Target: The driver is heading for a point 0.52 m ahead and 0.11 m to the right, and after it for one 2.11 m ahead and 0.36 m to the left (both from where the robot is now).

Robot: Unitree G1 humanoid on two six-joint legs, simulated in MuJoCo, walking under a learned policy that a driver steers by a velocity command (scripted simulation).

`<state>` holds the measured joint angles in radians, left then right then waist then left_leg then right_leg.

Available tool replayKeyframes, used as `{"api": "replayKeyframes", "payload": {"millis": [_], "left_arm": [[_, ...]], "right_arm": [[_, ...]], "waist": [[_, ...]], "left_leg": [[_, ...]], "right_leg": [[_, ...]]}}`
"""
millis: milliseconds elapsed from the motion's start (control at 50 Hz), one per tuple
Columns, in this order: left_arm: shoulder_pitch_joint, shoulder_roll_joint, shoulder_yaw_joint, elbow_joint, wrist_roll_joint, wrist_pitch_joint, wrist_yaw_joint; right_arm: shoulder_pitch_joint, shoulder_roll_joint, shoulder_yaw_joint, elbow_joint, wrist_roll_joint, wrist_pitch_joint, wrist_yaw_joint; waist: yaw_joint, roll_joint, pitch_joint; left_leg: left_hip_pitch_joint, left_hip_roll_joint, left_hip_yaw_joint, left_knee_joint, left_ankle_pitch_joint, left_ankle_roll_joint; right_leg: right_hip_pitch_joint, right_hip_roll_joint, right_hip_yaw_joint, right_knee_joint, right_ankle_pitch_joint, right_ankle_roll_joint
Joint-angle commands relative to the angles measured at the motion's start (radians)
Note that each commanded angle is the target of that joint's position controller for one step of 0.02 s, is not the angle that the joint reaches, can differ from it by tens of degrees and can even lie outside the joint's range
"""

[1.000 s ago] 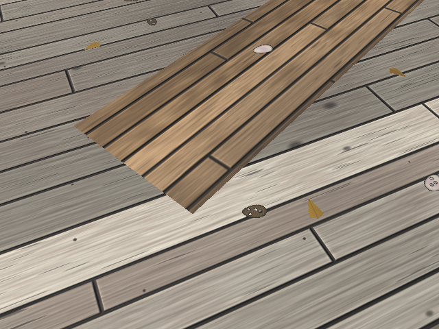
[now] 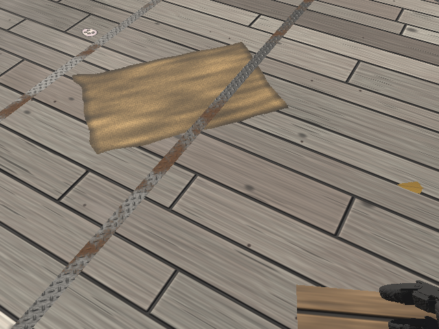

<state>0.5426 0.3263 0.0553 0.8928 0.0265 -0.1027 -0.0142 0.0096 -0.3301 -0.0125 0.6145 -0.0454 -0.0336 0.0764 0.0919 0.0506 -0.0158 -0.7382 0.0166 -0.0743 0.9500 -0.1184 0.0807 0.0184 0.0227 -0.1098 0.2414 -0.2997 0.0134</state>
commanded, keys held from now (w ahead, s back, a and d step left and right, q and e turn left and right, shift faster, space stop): w+shift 0.16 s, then w+e+shift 0.40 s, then w+q+shift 0.44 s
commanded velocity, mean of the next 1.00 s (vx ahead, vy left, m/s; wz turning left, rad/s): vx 1.00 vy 0.00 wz -0.05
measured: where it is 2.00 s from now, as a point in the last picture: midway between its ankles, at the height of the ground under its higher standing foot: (235, 61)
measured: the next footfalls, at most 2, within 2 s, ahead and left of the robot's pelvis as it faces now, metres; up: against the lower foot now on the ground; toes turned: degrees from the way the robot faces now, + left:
left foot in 0.16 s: +0.33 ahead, +0.10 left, +0.00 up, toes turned +4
right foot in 0.60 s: +0.76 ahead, -0.05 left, +0.00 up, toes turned -17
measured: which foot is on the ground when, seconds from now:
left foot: up 0.00-0.14, down 0.16-0.60, up 0.62-1.00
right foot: down 0.00-0.14, up 0.16-0.58, down 0.60-1.00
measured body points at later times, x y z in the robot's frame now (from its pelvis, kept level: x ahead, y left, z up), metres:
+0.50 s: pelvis +0.47 +0.04 -0.01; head +0.50 +0.04 +0.43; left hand +0.68 +0.27 -0.12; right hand +0.39 -0.24 -0.14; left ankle +0.29 +0.10 -0.74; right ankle +0.68 -0.09 -0.67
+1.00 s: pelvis +0.95 -0.02 -0.02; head +0.99 -0.02 +0.43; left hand +0.94 +0.24 -0.16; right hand +1.12 -0.27 -0.13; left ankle +1.19 +0.05 -0.70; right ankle +0.73 -0.04 -0.73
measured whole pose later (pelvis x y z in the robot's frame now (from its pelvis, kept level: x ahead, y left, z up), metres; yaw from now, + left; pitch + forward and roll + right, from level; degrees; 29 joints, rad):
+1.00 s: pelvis +0.95 -0.02 -0.02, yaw -4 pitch +1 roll -1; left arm 0.43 0.24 0.02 0.92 0.02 -0.13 0.01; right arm 0.08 -0.26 0.00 0.77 -0.01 -0.04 0.06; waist 0.05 0.02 0.05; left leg -0.73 0.03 0.13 0.66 0.12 0.14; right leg 0.28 0.09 -0.24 0.11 -0.39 -0.04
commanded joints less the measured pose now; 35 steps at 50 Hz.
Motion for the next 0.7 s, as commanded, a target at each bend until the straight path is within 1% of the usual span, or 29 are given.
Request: {"api": "replayKeyframes", "payload": {"millis": [20,60,100,120,140,160,180,200,220,240,260,280,320,340,360,380,420,460,480,520,540,560,580,600,620,640,660,680,700], "left_arm": [[-0.104,0.107,0.007,-0.077,-0.011,-0.033,-0.007],[-0.062,0.139,0.010,-0.046,-0.013,-0.027,-0.006],[-0.033,0.187,0.015,-0.021,-0.011,-0.015,0.007],[-0.040,0.211,0.018,-0.015,-0.007,-0.001,0.017],[-0.067,0.212,0.016,-0.021,-0.013,0.012,0.024],[-0.058,0.143,0.000,-0.051,-0.007,0.014,0.022],[0.053,-0.015,-0.030,-0.101,-0.028,0.011,0.000],[-0.087,0.102,-0.007,-0.126,-0.028,0.007,0.012],[-0.169,0.092,-0.006,-0.144,-0.037,0.005,0.011],[-0.172,0.061,-0.016,-0.132,-0.032,0.008,0.005],[-0.157,0.045,-0.018,-0.110,-0.024,0.024,-0.002],[-0.113,0.026,-0.020,-0.092,-0.013,0.044,-0.014],[-0.133,0.001,-0.017,-0.084,-0.006,0.077,-0.030],[-0.190,-0.007,-0.017,-0.100,-0.005,0.084,-0.035],[-0.245,-0.005,-0.014,-0.108,-0.011,0.091,-0.037],[-0.295,-0.029,-0.023,-0.142,-0.015,0.088,-0.041],[-0.390,-0.028,-0.030,-0.169,-0.020,0.077,-0.047],[-0.464,-0.027,-0.038,-0.191,-0.021,0.068,-0.061],[-0.488,-0.031,-0.043,-0.203,-0.019,0.065,-0.068],[-0.457,0.001,-0.038,-0.194,-0.013,0.068,-0.072],[-0.381,0.032,-0.029,-0.173,-0.013,0.073,-0.068],[-0.242,0.075,-0.013,-0.136,-0.011,0.079,-0.062],[-0.031,0.114,0.008,-0.071,0.000,0.082,-0.049],[0.158,0.150,0.037,-0.013,-0.002,0.083,-0.025],[0.105,0.208,0.058,0.003,-0.014,0.090,-0.006],[-0.011,0.278,0.064,-0.061,0.013,0.081,0.001],[-0.072,0.184,0.060,-0.094,0.008,0.084,0.009],[-0.124,0.114,0.040,-0.076,0.011,0.078,0.017],[-0.171,0.061,0.024,-0.067,0.018,0.061,0.013]], "right_arm": [[-0.102,-0.012,0.018,-0.089,0.007,-0.018,0.024],[-0.120,-0.018,0.019,-0.085,0.005,-0.020,0.018],[-0.046,-0.049,0.007,-0.061,-0.008,-0.021,-0.005],[0.101,-0.079,-0.009,-0.019,-0.012,-0.021,-0.019],[0.310,-0.113,-0.029,0.051,-0.012,-0.022,-0.035],[0.459,-0.191,-0.058,0.096,-0.026,-0.020,-0.056],[0.420,-0.268,-0.077,0.083,-0.038,-0.021,-0.068],[0.431,-0.227,-0.082,0.077,-0.004,-0.021,-0.071],[0.368,-0.172,-0.070,0.111,0.000,-0.030,-0.075],[0.325,-0.120,-0.062,0.122,0.000,-0.042,-0.070],[0.290,-0.085,-0.054,0.126,-0.002,-0.053,-0.068],[0.286,-0.056,-0.046,0.136,0.008,-0.062,-0.070],[0.301,-0.021,-0.037,0.165,0.028,-0.084,-0.065],[0.313,-0.025,-0.039,0.177,0.034,-0.093,-0.063],[0.312,-0.012,-0.036,0.187,0.033,-0.097,-0.061],[0.327,-0.027,-0.038,0.191,0.032,-0.105,-0.057],[0.343,-0.006,-0.030,0.208,0.031,-0.112,-0.057],[0.372,-0.021,-0.026,0.221,0.034,-0.112,-0.071],[0.385,-0.043,-0.027,0.226,0.036,-0.114,-0.079],[0.394,-0.101,-0.036,0.226,0.036,-0.110,-0.107],[0.379,-0.132,-0.045,0.218,0.030,-0.098,-0.123],[0.344,-0.161,-0.054,0.204,0.022,-0.080,-0.135],[0.297,-0.171,-0.056,0.194,0.012,-0.065,-0.139],[0.234,-0.180,-0.062,0.194,0.013,-0.050,-0.131],[0.241,-0.019,-0.024,0.173,-0.003,-0.066,-0.105],[0.464,0.036,0.004,0.111,0.047,-0.080,-0.095],[0.334,-0.043,0.002,0.113,0.039,-0.093,-0.093],[0.300,-0.062,-0.005,0.114,0.046,-0.090,-0.085],[0.268,-0.043,-0.004,0.123,0.033,-0.075,-0.079]], "waist": [[-0.072,-0.091,0.151],[-0.072,-0.098,0.145],[-0.124,-0.168,0.049],[-0.201,-0.199,-0.043],[-0.304,-0.186,-0.142],[-0.331,-0.100,-0.253],[-0.178,0.167,-0.371],[-0.253,0.031,-0.372],[-0.200,-0.006,-0.145],[-0.156,-0.046,-0.039],[-0.114,-0.054,0.003],[-0.078,-0.017,0.016],[-0.055,0.003,0.064],[-0.060,0.006,0.096],[-0.068,-0.014,0.120],[-0.069,0.031,0.135],[-0.081,0.010,0.156],[-0.093,-0.034,0.158],[-0.091,-0.026,0.152],[-0.056,0.016,0.089],[-0.009,0.047,0.039],[0.069,0.065,-0.031],[0.168,0.066,-0.104],[0.272,0.002,-0.128],[0.146,-0.291,-0.101],[-0.021,-0.306,-0.334],[0.044,-0.099,-0.227],[-0.019,-0.001,-0.011],[-0.062,0.072,0.072]], "left_leg": [[0.184,0.000,0.111,-0.211,0.141,0.016],[0.228,-0.024,0.161,-0.286,0.122,0.047],[0.345,-0.090,0.204,-0.309,0.000,0.080],[0.501,-0.116,0.191,-0.318,-0.069,0.100],[0.741,-0.114,0.167,-0.390,-0.057,0.119],[1.006,0.061,-0.036,-0.373,-0.263,0.136],[1.251,0.379,-0.582,-0.483,-0.472,0.203],[1.177,0.368,-0.702,-0.616,-0.469,0.179],[0.992,0.319,-0.493,-0.642,-0.331,0.157],[0.825,0.284,-0.374,-0.676,-0.200,0.141],[0.714,0.242,-0.272,-0.706,-0.130,0.112],[0.631,0.220,-0.198,-0.747,-0.117,0.088],[0.581,0.193,-0.090,-0.811,-0.053,0.054],[0.579,0.185,-0.032,-0.836,0.018,0.038],[0.581,0.135,0.062,-0.852,0.104,-0.002],[0.559,0.139,0.111,-0.863,0.210,-0.010],[0.576,0.097,0.228,-0.857,0.424,-0.036],[0.627,0.085,0.295,-0.866,0.583,-0.068],[0.654,0.097,0.313,-0.855,0.717,-0.083],[0.763,0.130,0.332,-0.743,1.075,-0.107],[0.803,0.150,0.330,-0.636,1.229,-0.116],[0.802,0.169,0.320,-0.458,1.337,-0.118],[0.709,0.194,0.288,-0.214,1.325,-0.102],[0.571,0.123,0.296,0.209,0.968,-0.074],[0.241,-0.082,0.255,0.635,-0.338,-0.046],[0.005,-0.083,-0.015,0.820,-0.419,-0.028],[-0.092,-0.037,-0.013,0.767,-0.304,-0.001],[-0.092,0.015,-0.005,0.665,-0.218,0.008],[-0.027,0.053,-0.018,0.588,-0.191,0.008]], "right_leg": [[-0.243,-0.226,0.073,-0.272,0.374,-0.136],[-0.122,-0.233,0.022,-0.230,0.662,-0.133],[0.015,-0.255,-0.012,-0.020,1.160,-0.121],[0.022,-0.270,-0.021,0.184,1.283,-0.112],[-0.063,-0.244,-0.034,0.453,1.225,-0.100],[-0.290,-0.192,-0.016,0.816,0.771,-0.098],[-0.679,-0.028,0.086,1.188,-0.201,-0.075],[-0.766,-0.032,0.211,1.251,-0.126,-0.107],[-0.807,-0.078,0.197,1.185,-0.002,-0.109],[-0.763,-0.114,0.186,1.110,0.040,-0.105],[-0.702,-0.137,0.194,1.067,0.051,-0.097],[-0.639,-0.151,0.197,1.034,0.061,-0.086],[-0.654,-0.167,0.193,0.995,0.079,-0.077],[-0.701,-0.173,0.183,0.976,0.123,-0.075],[-0.732,-0.154,0.161,0.948,0.182,-0.077],[-0.733,-0.156,0.139,0.875,0.245,-0.079],[-0.724,-0.125,0.067,0.758,0.358,-0.091],[-0.680,-0.081,-0.020,0.610,0.429,-0.117],[-0.629,-0.058,-0.052,0.534,0.462,-0.133],[-0.519,0.017,-0.105,0.464,0.464,-0.162],[-0.437,0.055,-0.115,0.460,0.407,-0.173],[-0.296,0.090,-0.109,0.469,0.338,-0.190],[-0.072,0.089,-0.033,0.464,0.275,-0.230],[0.110,0.026,0.092,0.344,0.242,-0.297],[0.270,-0.097,0.252,0.416,0.345,-0.290],[0.454,-0.346,0.760,0.270,0.096,-0.475],[0.329,-0.352,0.835,0.040,-0.222,-0.443],[0.094,-0.349,0.722,-0.031,-0.276,-0.387],[-0.080,-0.305,0.609,-0.055,-0.211,-0.327]]}}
